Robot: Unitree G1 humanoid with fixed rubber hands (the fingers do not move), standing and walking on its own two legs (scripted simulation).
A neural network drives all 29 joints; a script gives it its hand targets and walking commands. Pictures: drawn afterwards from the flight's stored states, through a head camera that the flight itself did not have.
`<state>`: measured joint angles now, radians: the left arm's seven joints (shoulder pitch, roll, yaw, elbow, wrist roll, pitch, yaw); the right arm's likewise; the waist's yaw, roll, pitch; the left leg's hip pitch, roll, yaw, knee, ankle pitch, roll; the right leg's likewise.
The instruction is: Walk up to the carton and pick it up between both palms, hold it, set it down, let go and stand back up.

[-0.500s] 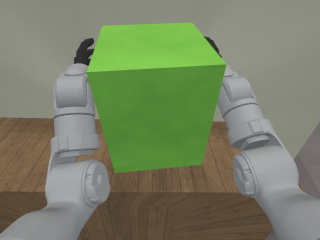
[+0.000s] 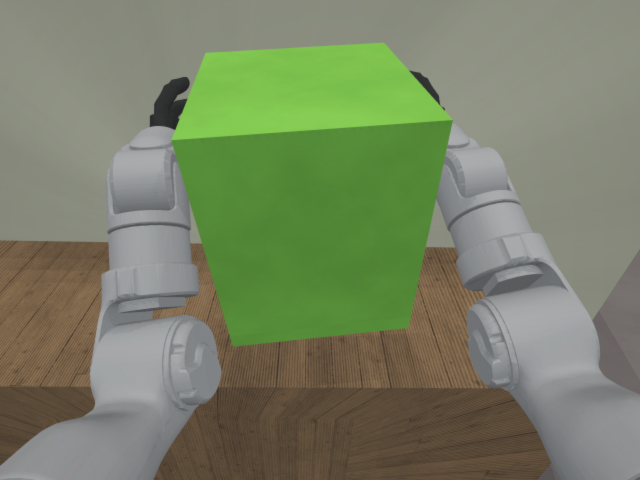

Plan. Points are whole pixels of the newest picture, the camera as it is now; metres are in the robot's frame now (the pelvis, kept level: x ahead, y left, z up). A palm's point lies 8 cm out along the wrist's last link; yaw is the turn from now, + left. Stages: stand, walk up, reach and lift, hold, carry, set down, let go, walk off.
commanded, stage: hold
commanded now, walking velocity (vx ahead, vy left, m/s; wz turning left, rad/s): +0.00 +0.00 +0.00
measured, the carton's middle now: (309, 193) +0.34 -0.02 +0.26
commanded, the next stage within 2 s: none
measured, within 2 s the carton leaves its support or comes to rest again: neither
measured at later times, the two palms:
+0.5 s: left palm (168, 142) +0.38 +0.13 +0.31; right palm (430, 131) +0.37 -0.16 +0.32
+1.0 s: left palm (168, 141) +0.37 +0.13 +0.31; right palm (432, 129) +0.37 -0.16 +0.32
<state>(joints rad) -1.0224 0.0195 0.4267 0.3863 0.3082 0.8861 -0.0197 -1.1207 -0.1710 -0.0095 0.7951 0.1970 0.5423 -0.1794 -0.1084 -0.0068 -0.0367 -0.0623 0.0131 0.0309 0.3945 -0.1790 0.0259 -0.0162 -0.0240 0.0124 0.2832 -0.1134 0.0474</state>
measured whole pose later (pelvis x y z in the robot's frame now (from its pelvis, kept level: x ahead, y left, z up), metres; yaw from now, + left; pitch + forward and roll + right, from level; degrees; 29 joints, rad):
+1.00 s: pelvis +0.00 +0.00 +0.00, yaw +0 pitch -9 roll -1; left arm -1.04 0.02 0.45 0.41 0.31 0.88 -0.03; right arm -1.14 -0.17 -0.02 0.80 0.20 0.59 -0.19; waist -0.11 -0.01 -0.06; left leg -0.06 0.01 0.03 0.39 -0.18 0.03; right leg -0.02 -0.02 0.01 0.29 -0.12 0.05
